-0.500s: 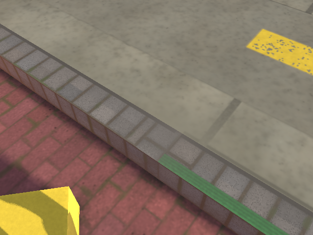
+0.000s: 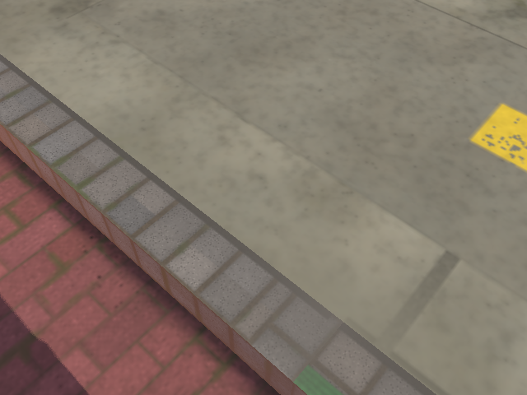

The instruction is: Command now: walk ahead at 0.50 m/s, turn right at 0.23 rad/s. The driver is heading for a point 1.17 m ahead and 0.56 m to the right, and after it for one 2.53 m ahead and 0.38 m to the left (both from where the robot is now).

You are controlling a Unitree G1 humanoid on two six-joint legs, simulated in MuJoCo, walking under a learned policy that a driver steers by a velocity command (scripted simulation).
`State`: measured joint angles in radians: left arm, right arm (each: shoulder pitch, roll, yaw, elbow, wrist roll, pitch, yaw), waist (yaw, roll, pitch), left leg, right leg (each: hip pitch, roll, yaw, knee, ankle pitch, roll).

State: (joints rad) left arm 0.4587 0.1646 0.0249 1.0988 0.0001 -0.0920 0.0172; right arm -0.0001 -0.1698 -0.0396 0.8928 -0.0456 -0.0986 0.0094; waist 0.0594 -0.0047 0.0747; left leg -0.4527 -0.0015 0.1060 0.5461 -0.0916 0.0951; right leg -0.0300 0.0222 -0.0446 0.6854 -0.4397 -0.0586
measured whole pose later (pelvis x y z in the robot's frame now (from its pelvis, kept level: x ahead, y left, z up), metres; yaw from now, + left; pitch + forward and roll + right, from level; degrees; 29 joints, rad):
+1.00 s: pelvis +0.57 -0.16 +0.17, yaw -33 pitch +5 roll +2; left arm 0.44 0.24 0.07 0.83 0.00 -0.07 0.03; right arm 0.02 -0.20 0.01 0.61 -0.05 -0.03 0.03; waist 0.10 0.03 0.00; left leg -0.86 0.08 0.00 0.89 -0.03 0.00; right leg -0.07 0.16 0.19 0.34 -0.32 -0.15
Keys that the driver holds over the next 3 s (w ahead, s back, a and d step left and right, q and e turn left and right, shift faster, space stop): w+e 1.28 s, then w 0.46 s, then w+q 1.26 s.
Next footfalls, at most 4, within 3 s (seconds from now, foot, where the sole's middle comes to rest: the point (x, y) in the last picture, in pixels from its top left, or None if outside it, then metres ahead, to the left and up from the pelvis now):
0.58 right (356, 356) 0.49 -0.15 -0.61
1.14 left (378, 213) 0.88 -0.23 -0.61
1.66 right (502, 211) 0.91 -0.56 -0.61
2.20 left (501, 123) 1.25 -0.64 -0.61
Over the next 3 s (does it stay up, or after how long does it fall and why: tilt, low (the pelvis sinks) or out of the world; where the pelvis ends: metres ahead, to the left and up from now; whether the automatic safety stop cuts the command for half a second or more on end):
stays up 1.44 -0.83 0.18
